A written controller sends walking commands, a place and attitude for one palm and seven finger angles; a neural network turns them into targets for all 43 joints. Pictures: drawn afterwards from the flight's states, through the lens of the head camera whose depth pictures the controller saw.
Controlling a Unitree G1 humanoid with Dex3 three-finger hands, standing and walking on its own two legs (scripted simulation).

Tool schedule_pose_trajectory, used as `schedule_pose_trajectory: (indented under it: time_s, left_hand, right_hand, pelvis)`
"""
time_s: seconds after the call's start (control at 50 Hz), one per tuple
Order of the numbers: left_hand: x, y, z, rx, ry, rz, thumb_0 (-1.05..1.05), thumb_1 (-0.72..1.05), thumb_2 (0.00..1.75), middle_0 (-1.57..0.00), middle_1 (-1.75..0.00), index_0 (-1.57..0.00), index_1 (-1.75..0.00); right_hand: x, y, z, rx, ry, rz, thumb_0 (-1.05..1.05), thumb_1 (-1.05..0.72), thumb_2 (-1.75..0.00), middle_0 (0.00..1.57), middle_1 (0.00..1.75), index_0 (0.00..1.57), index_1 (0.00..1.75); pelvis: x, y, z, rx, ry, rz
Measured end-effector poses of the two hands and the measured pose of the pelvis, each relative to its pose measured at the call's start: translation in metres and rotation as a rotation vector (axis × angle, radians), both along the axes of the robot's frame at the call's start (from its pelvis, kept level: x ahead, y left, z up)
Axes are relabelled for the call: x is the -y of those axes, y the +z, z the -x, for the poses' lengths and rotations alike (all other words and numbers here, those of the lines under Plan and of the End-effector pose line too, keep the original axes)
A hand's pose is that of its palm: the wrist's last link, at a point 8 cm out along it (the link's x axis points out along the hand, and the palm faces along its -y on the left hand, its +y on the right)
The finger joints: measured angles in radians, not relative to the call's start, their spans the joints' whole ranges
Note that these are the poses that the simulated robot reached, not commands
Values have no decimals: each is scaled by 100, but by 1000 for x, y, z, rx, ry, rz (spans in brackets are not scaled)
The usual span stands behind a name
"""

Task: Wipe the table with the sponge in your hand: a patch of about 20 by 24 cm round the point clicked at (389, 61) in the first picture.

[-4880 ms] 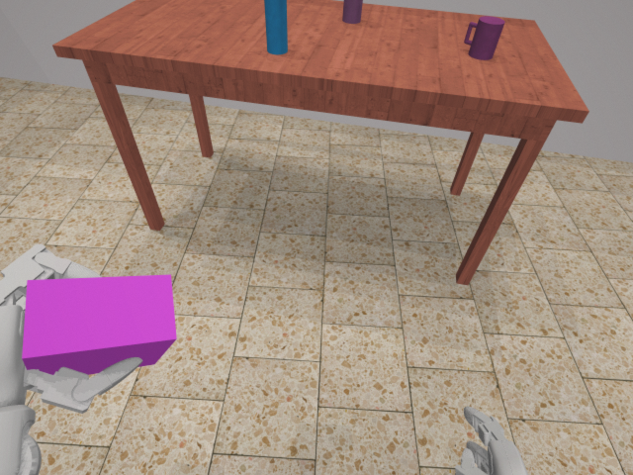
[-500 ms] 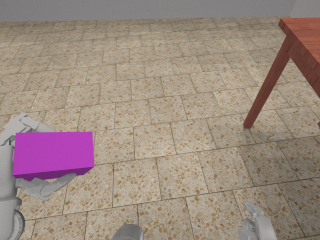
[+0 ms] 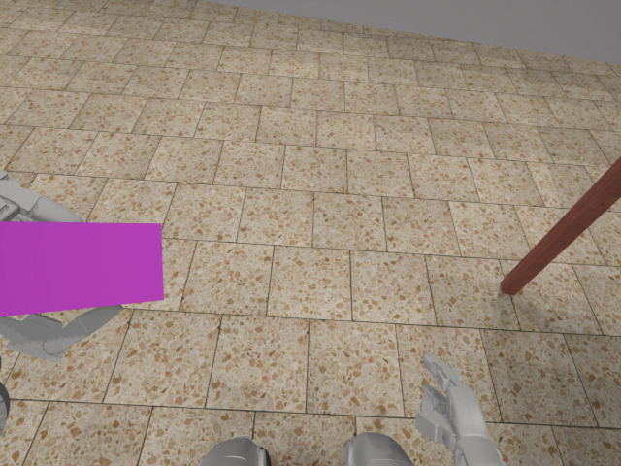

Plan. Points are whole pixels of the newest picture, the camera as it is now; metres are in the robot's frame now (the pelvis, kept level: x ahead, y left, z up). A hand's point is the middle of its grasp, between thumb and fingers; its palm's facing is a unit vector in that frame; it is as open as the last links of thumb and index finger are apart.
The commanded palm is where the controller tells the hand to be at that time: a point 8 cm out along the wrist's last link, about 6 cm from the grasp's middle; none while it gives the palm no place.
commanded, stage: turn to face it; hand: left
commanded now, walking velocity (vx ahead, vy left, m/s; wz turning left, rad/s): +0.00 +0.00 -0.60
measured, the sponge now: (99, 268) +0.25 +0.21 +0.18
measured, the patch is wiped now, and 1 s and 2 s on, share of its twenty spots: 0.00 0.00 0.00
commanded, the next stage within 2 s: none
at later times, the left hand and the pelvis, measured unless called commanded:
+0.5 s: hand (270, 257) +0.26 +0.06 +0.20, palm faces +0.10 -0.88 -0.47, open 10.2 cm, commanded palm +0.21 +0.14 +0.20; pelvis -0.02 -0.09 +0.02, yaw -14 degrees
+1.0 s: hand (292, 307) +0.22 +0.04 +0.20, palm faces -0.03 -0.90 -0.44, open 10.2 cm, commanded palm +0.20 +0.09 +0.20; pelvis -0.09 -0.06 +0.01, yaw -33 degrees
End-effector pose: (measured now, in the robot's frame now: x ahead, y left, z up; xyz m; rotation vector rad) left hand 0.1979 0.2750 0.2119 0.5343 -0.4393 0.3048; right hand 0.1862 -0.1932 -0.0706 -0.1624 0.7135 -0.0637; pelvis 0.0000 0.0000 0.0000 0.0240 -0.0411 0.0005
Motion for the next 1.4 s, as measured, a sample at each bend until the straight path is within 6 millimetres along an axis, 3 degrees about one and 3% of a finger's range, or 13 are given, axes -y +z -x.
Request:
schedule_pose_trajectory:
  time_s: [0.14, 0.28, 0.38, 0.48, 0.56, 0.66, 0.82, 0.96, 1.04, 1.12, 1.22, 1.32, 1.4]
  left_hand:
    - [23, 29, 20, 13, 22, -29, -1, -50, 99, -73, -134, -74, -134]
    - [62, -9, 2, -102, 86, 44, -1, -50, 99, -73, -134, -74, -134]
    - [116, -22, -23, -175, -51, 126, -1, -50, 99, -73, -134, -74, -134]
    - [159, 3, -34, -149, -246, 15, -1, -50, 99, -73, -134, -74, -134]
    - [167, 23, -37, -107, -307, -94, -1, -50, 99, -72, -134, -74, -134]
    - [159, 18, -34, -132, -284, -94, -1, -50, 99, -72, -134, -74, -134]
    - [161, -15, -13, -161, -359, 70, -1, -50, 99, -72, -134, -74, -134]
    - [171, 1, -2, -96, -422, -2, -1, -50, 99, -72, -134, -74, -134]
    - [198, 3, -1, -107, -451, -11, -1, -50, 99, -72, -134, -74, -134]
    - [245, -9, 3, -135, -526, -46, -1, -50, 99, -72, -134, -74, -134]
    - [297, -16, 24, -197, -682, -71, -1, -50, 99, -72, -134, -74, -134]
    - [313, 3, 46, -190, -784, -172, -1, -50, 99, -72, -134, -74, -134]
    - [312, 20, 56, -117, -802, -189, -1, -50, 99, -72, -134, -74, -135]
  right_hand:
    - [6, 17, -11, 68, 47, -54, 1, -90, -90, 21, 30, 21, 30]
    - [70, -7, 5, 74, -15, -54, 1, -90, -90, 21, 30, 21, 30]
    - [128, -7, 44, -10, -131, 16, 1, -90, -90, 21, 30, 21, 30]
    - [173, 9, 92, -53, -286, 69, 2, -91, -90, 20, 30, 20, 30]
    - [192, 12, 129, -94, -385, 84, 1, -91, -90, 20, 30, 20, 30]
    - [194, 11, 164, -138, -444, 71, 1, -91, -90, 20, 30, 20, 30]
    - [162, 14, 193, -137, -429, 79, 1, -91, -90, 20, 30, 20, 30]
    - [127, 8, 213, -46, -471, -21, 1, -91, -90, 20, 30, 20, 30]
    - [119, -3, 236, -25, -503, -98, 1, -90, -90, 21, 30, 20, 30]
    - [130, -23, 276, -28, -550, -136, 1, -90, -90, 21, 30, 21, 30]
    - [160, -32, 347, -140, -679, -99, 1, -90, -90, 21, 30, 21, 30]
    - [184, -13, 411, -197, -824, -22, 2, -91, -90, 20, 30, 20, 30]
    - [192, 0, 443, -199, -887, 27, 2, -91, -90, 20, 30, 20, 30]
  pelvis:
    - [19, 15, -7, -29, -50, 42]
    - [57, 2, -1, -15, -116, 29]
    - [77, 9, 8, -22, -175, -18]
    - [87, 19, 14, -51, -232, -32]
    - [90, 22, 20, -73, -285, -34]
    - [88, 22, 30, -80, -343, -33]
    - [69, 15, 57, -67, -414, -27]
    - [62, 14, 82, -21, -533, 0]
    - [68, 14, 97, -28, -599, 22]
    - [82, 3, 123, -31, -644, 27]
    - [88, 6, 150, -35, -684, 2]
    - [91, 15, 166, -54, -755, -30]
    - [90, 17, 176, -58, -798, -41]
